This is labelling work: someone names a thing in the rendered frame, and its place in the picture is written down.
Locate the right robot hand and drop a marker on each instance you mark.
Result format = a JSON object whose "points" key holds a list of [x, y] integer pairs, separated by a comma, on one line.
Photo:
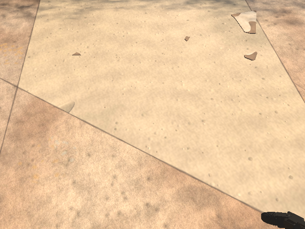
{"points": [[287, 220]]}

